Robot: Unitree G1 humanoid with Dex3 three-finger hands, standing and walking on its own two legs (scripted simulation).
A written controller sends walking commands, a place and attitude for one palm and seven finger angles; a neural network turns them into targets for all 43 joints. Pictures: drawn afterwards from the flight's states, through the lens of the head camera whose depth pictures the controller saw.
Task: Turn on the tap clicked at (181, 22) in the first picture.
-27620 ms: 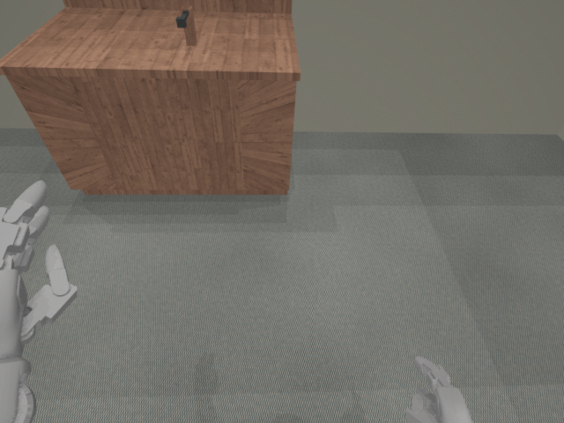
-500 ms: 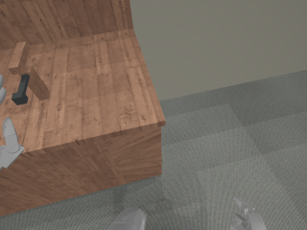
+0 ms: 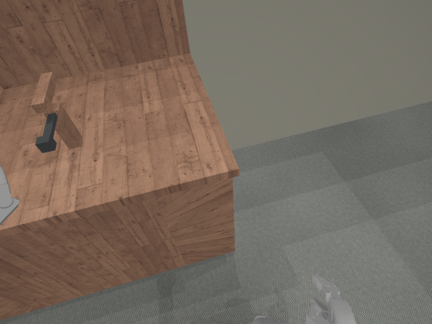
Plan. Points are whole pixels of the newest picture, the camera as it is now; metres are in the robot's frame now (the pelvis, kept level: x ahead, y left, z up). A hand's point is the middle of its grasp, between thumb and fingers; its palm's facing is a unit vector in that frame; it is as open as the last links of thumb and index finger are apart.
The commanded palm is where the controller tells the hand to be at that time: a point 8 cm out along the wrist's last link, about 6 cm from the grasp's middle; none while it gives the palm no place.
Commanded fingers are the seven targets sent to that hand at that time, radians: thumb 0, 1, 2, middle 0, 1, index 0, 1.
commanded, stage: come to a stop and stand still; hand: left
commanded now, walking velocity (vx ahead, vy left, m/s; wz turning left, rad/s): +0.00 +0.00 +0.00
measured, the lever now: (46, 143) +0.46 +0.40 +0.08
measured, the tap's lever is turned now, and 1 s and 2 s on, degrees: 0 0 0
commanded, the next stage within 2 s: look again from close up in 0.08 s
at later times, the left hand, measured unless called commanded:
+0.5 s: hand (31, 208) +0.22 +0.22 +0.21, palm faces +0.29 -0.88 -0.38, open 7.5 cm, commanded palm +0.16 +0.28 +0.21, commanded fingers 0.00 0.90 0.90 -0.20 -0.30 -0.20 -0.30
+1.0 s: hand (21, 184) +0.28 +0.29 +0.18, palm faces +0.34 -0.86 -0.39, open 7.5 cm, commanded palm +0.22 +0.32 +0.21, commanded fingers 0.00 0.90 0.90 -0.20 -0.30 -0.20 -0.30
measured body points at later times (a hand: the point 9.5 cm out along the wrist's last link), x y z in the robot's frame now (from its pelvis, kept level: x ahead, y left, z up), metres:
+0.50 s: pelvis -0.01 +0.01 +0.03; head -0.03 -0.01 +0.48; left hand +0.20 +0.27 +0.23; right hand +0.14 -0.25 -0.04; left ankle -0.02 +0.11 -0.71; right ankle +0.05 -0.06 -0.71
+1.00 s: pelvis +0.04 +0.05 +0.01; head +0.06 +0.06 +0.46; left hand +0.25 +0.33 +0.20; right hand +0.21 -0.19 -0.06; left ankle +0.01 +0.14 -0.71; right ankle +0.05 -0.05 -0.71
